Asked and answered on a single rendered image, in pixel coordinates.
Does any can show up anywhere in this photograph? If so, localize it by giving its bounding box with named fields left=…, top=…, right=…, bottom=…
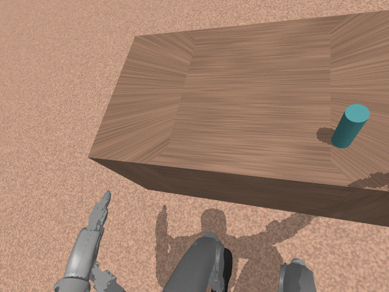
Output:
left=331, top=104, right=370, bottom=148

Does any left robot hand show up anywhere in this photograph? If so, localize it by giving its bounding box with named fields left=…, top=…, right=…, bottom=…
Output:
left=63, top=190, right=126, bottom=292

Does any left robot foot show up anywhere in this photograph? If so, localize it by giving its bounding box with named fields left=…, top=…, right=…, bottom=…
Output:
left=211, top=248, right=233, bottom=292

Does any left robot arm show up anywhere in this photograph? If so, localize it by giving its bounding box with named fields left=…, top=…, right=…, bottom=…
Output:
left=53, top=277, right=91, bottom=292

